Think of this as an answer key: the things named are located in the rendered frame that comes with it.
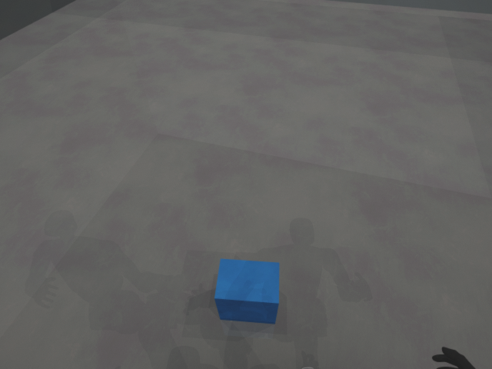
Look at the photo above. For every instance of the right robot hand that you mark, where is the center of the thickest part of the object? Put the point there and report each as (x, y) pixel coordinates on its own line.
(453, 357)

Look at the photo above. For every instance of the carton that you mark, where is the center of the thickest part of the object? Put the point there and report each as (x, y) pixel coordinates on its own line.
(247, 291)

